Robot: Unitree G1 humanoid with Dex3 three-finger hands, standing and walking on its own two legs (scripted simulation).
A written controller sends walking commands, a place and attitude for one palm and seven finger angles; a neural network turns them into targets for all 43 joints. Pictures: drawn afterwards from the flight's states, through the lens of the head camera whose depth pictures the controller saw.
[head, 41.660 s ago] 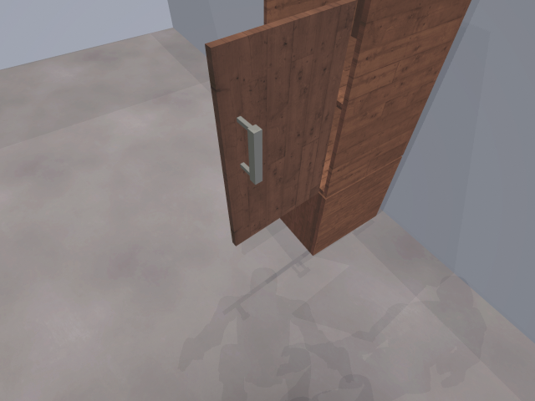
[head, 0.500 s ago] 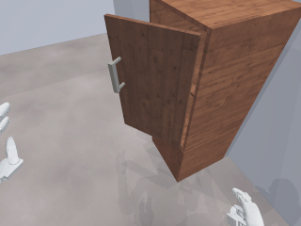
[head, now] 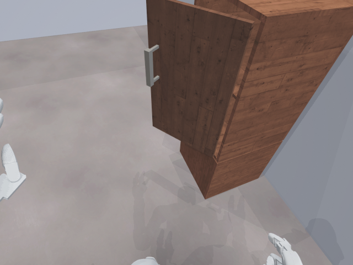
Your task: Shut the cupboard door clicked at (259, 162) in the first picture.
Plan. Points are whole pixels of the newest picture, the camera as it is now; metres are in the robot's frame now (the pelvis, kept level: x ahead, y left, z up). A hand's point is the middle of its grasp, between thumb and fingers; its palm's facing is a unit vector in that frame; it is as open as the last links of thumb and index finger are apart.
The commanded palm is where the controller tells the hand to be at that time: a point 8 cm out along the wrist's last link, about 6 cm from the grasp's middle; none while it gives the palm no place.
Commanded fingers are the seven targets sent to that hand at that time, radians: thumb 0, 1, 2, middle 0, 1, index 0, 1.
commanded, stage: step back with the hand held close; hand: left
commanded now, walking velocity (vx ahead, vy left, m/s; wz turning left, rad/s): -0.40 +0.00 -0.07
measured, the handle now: (152, 66) +0.76 +0.13 +0.05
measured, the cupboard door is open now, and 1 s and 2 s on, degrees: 34 34 34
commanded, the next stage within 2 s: stop stepping back and stand still in 0.32 s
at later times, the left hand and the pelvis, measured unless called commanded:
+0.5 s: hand out of the picture +0.13 +0.24 +0.20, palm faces +0.28 -0.87 -0.41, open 7.4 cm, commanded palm +0.07 +0.30 +0.20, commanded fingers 0.00 0.90 0.90 -0.20 -0.30 -0.20 -0.30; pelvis -0.10 +0.01 +0.00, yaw -5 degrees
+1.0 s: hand out of the picture +0.05 +0.25 +0.20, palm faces +0.27 -0.83 -0.49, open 7.4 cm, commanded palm +0.01 +0.31 +0.20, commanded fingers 0.00 0.90 0.90 -0.20 -0.30 -0.20 -0.30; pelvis -0.17 +0.02 +0.02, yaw -6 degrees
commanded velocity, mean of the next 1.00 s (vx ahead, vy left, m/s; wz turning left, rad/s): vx -0.07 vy -0.01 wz -0.02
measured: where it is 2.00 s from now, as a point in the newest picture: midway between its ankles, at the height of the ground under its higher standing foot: outside the picture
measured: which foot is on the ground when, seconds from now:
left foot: down 0.00-0.58, up 0.60-0.70, down 0.72-0.96, up 0.98-1.00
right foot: down 0.00-0.06, up 0.08-0.34, down 0.36-1.00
